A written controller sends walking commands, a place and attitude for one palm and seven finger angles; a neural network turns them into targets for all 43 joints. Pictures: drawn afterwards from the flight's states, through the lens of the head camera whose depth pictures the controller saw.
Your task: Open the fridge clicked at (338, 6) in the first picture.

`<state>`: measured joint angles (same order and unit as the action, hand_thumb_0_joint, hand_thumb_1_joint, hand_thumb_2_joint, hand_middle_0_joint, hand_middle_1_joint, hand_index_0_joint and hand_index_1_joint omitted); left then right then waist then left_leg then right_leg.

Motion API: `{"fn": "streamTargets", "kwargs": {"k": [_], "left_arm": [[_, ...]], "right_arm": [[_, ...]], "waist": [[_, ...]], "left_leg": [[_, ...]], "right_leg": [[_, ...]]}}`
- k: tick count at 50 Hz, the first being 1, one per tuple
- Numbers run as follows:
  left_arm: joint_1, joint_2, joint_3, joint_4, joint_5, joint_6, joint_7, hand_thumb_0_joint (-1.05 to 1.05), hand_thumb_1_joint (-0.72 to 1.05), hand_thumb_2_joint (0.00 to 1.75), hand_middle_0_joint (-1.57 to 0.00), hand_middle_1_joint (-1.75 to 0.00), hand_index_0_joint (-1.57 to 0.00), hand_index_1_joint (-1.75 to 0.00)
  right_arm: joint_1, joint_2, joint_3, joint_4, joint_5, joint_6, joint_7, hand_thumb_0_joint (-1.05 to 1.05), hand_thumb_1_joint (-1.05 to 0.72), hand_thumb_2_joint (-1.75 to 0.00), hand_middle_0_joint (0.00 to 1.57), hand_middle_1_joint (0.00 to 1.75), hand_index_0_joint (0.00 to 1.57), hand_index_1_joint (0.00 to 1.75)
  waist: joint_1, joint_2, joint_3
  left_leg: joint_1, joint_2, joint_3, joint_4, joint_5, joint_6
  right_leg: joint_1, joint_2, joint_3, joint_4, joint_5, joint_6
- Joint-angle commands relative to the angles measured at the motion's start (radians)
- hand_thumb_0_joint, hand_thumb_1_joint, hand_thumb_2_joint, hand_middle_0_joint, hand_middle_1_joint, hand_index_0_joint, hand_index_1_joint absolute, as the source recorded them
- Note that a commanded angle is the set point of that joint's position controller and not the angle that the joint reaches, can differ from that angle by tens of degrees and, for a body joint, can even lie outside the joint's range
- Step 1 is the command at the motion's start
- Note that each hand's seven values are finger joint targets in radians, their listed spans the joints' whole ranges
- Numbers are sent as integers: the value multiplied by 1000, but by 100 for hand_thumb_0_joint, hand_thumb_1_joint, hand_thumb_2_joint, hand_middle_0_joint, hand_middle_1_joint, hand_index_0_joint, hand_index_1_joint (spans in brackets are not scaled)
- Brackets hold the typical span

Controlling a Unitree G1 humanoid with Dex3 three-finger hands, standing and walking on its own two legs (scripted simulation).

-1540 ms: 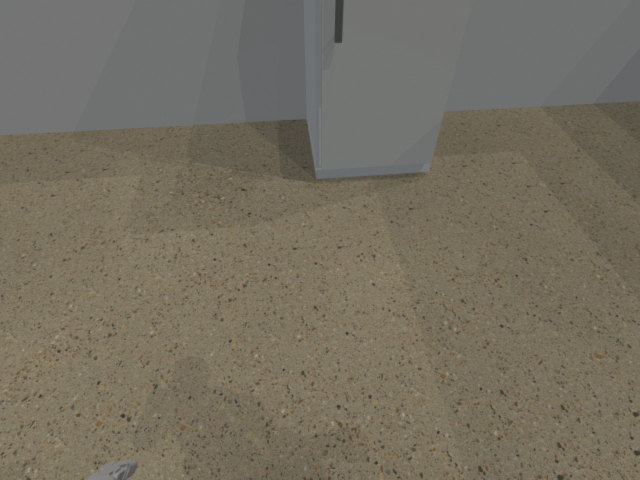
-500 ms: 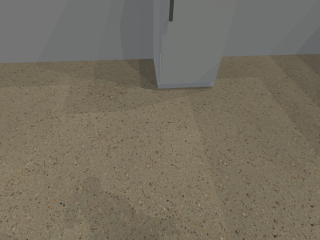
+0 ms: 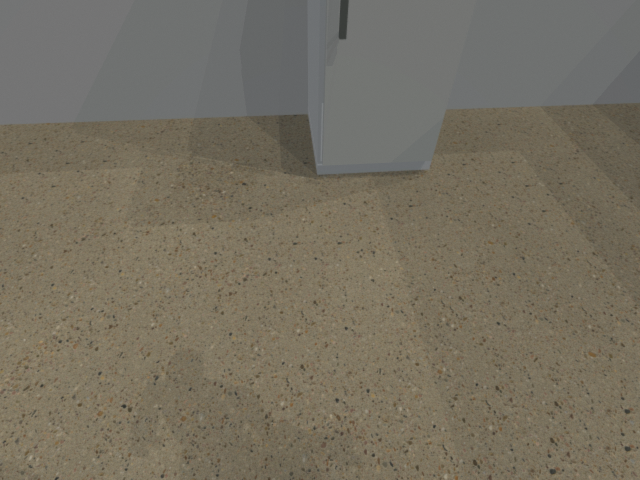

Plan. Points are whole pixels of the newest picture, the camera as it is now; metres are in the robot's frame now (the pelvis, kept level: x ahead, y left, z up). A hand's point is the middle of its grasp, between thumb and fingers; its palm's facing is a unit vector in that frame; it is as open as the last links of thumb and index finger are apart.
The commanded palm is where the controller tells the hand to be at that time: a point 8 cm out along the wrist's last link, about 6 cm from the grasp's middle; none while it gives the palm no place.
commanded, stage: walk to a spot facing it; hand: left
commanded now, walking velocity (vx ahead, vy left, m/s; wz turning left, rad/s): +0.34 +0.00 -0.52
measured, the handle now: out of the picture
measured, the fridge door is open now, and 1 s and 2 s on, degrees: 0 0 0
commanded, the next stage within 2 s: turn to face it in 1.96 s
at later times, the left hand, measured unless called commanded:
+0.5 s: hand out of the picture +0.10 +0.12 -0.17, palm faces -0.09 -0.97 -0.21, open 7.3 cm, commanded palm none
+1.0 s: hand (260, 364) +0.35 +0.13 -0.20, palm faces -0.24 -0.96 -0.16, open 7.4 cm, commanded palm none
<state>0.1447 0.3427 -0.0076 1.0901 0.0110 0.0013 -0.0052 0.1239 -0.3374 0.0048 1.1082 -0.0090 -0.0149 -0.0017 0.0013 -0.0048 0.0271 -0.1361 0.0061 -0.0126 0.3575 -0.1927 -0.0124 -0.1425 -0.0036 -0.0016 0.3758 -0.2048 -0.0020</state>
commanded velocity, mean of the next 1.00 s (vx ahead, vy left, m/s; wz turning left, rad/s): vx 0.36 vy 0.00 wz -0.29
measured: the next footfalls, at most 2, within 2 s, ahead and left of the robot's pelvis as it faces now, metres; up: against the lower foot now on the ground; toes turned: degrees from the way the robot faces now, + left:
left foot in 0.86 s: +0.44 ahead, +0.00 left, +0.00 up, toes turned -8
right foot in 1.42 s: +0.62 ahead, -0.29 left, +0.00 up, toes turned -34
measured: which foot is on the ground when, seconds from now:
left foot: down 0.00-0.36, up 0.38-0.84, down 0.86-1.00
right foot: down 0.00-0.86, up 0.88-1.00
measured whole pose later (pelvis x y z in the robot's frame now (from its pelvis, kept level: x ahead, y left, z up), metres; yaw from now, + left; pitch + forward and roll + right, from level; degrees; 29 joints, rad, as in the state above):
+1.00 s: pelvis +0.34 -0.05 -0.02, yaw -19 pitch -1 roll +0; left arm 0.39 0.17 0.06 1.11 0.02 -0.03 0.00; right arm 0.18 -0.12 -0.05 1.01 -0.01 -0.09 -0.02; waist 0.02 -0.05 0.04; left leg -0.29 0.02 0.21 0.57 -0.27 0.07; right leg -0.38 -0.03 0.00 1.27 -0.36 -0.04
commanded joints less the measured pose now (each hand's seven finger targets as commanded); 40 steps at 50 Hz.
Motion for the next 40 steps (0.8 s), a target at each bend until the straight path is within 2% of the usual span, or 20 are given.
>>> {"fn": "streamTargets", "kwargs": {"k": [1,3,6,8,9,11,13,14,16,17,18,19,20,21,23,28,33,37,39,40], "left_arm": [[-10,143,25,-44,-1,-18,18,0,90,90,-20,-30,-20,-30],[45,85,14,-33,4,4,15,0,90,90,-20,-30,-20,-30],[60,93,32,-63,12,16,-4,0,90,90,-20,-30,-20,-30],[75,78,42,-88,14,14,-14,0,90,90,-20,-30,-20,-30],[79,55,43,-102,14,10,-18,0,90,90,-20,-30,-20,-30],[34,18,47,-141,12,-1,-25,0,90,90,-20,-30,-20,-30],[19,5,54,-162,11,-13,-32,0,90,90,-20,-30,-20,-30],[46,-14,58,-159,10,-18,-33,0,90,90,-20,-30,-20,-30],[232,-32,67,-95,14,-26,-35,0,90,90,-20,-30,-20,-30],[384,47,85,-48,21,-40,-24,0,90,90,-20,-30,-20,-30],[493,154,106,-20,14,-52,-3,0,90,90,-20,-30,-20,-30],[507,124,99,-16,1,-53,15,0,90,90,-20,-30,-20,-30],[434,77,89,-26,1,-58,15,0,90,90,-20,-30,-20,-30],[392,47,81,-41,5,-59,14,0,90,90,-20,-30,-20,-30],[339,-5,68,-53,9,-66,18,0,90,90,-20,-30,-20,-30],[374,-44,59,-20,9,-87,23,0,90,90,-20,-30,-20,-30],[440,-76,54,21,12,-91,36,0,90,90,-20,-30,-20,-30],[445,-81,52,33,13,-85,44,0,90,90,-20,-30,-20,-30],[416,-57,63,30,14,-86,47,0,90,90,-20,-30,-20,-30],[396,-45,66,26,14,-88,47,0,90,90,-20,-30,-20,-30]], "right_arm": [[-24,-148,-23,-46,-3,-14,-10,0,-90,-90,20,30,20,30],[45,-86,-12,-34,-9,2,-7,0,-90,-90,20,30,20,30],[66,-117,-33,-50,-16,10,-5,0,-90,-90,20,30,20,30],[95,-147,-51,-63,-16,8,-7,0,-90,-90,20,30,20,30],[119,-165,-61,-68,-15,2,-9,0,-90,-90,20,30,20,30],[170,-165,-76,-71,-13,-15,-13,0,-90,-90,20,30,20,30],[188,-142,-76,-71,-15,-26,-14,0,-90,-90,20,30,20,30],[169,-125,-76,-77,-17,-28,-15,0,-90,-90,20,30,20,30],[112,-99,-71,-86,-17,-27,-16,0,-90,-90,20,30,20,30],[90,-40,-59,-112,-5,-28,-9,0,-90,-90,20,30,20,30],[30,28,-38,-170,-3,-34,1,0,-90,-90,20,30,20,30],[-8,-13,-51,-179,-10,-42,0,0,-90,-90,20,30,20,30],[5,-9,-60,-159,-8,-45,2,0,-90,-90,20,30,20,30],[3,11,-59,-151,-10,-44,4,0,-90,-90,20,30,20,30],[35,41,-61,-119,-17,-35,11,0,-90,-90,20,30,20,30],[59,86,-67,-121,-14,-16,21,0,-90,-90,20,30,20,30],[-68,110,-61,-175,-10,-26,30,0,-90,-90,20,30,20,30],[-138,129,-53,-204,-5,-38,34,0,-90,-90,20,30,20,30],[-70,119,-59,-187,-5,-47,27,0,-90,-90,20,30,20,30],[33,101,-66,-156,-8,-51,17,0,-90,-90,20,30,20,30]], "waist": [[1,2,-70],[-2,1,-59],[-4,29,55],[-11,86,89],[-20,136,106],[-42,177,107],[-42,157,87],[-22,148,84],[69,83,18],[131,-147,-29],[154,-418,-18],[149,-264,2],[109,-186,54],[89,-123,80],[44,-22,97],[7,-67,75],[49,-95,96],[59,-127,132],[19,-135,88],[-30,-119,28]], "left_leg": [[26,112,-79,-42,96,27],[21,107,-53,-17,-86,20],[-55,133,-77,-55,-378,42],[-42,195,-150,-96,-483,83],[-17,254,-213,-137,-502,119],[72,351,-258,-167,-330,192],[101,357,-195,-121,-156,194],[59,346,-140,-79,-68,176],[-104,241,29,158,-50,91],[-319,129,144,462,-158,30],[-583,21,168,731,-398,-11],[-607,67,50,800,-354,8],[-599,108,26,806,-248,18],[-590,119,34,824,-216,9],[-550,132,39,804,-123,-6],[-571,123,72,730,12,-38],[-605,108,109,573,58,-31],[-478,75,140,381,57,0],[-331,38,154,306,22,27],[-202,6,168,254,29,41]], "right_leg": [[-4,-115,106,-69,69,-20],[-50,-92,122,-48,-130,-20],[-173,-47,131,-4,-330,-34],[-262,0,92,119,-339,-35],[-316,29,37,230,-282,-27],[-422,-6,-7,395,-285,-15],[-423,-45,-8,388,-307,-13],[-348,-53,-21,338,-289,-13],[-25,-12,-80,131,-112,-20],[186,-133,145,-18,-161,-63],[260,-370,576,-171,-88,-150],[242,-383,608,-167,-23,-197],[173,-338,508,-158,-33,-204],[111,-332,499,-166,-69,-222],[49,-286,379,-172,17,-204],[76,-203,215,-177,233,-169],[158,-183,181,-161,403,-165],[140,-179,164,-144,538,-149],[141,-186,145,-48,721,-143],[139,-171,127,59,809,-130]]}}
